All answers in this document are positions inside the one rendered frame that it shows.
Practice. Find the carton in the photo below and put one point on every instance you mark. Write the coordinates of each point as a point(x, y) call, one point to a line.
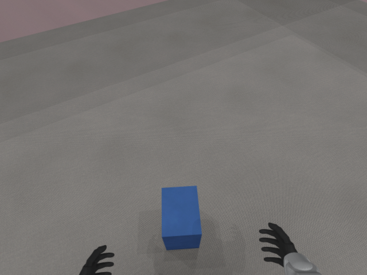
point(181, 225)

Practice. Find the robot right hand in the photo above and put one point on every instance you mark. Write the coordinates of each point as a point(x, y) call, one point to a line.
point(282, 241)

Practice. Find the robot left hand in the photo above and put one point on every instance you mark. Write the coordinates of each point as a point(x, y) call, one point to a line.
point(92, 264)

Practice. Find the robot right forearm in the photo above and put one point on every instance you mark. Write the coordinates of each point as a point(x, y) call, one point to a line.
point(298, 264)

